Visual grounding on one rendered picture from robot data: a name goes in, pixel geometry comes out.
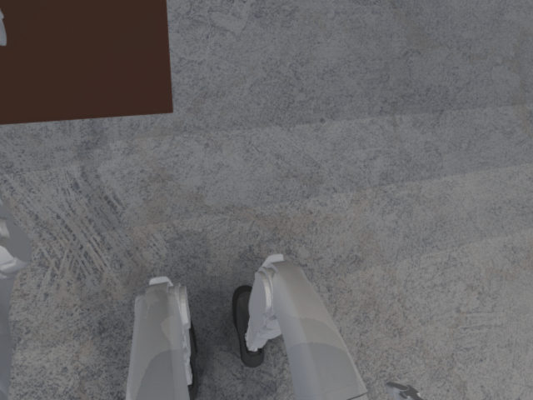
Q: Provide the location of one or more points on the robot right hand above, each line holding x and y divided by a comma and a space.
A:
401, 392

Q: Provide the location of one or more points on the cabinet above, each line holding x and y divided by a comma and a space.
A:
80, 59

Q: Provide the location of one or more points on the robot right foot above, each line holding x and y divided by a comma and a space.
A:
240, 301

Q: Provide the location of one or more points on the left robot upper arm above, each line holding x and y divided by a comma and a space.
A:
15, 254

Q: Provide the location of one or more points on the right robot shin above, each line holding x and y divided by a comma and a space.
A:
261, 327

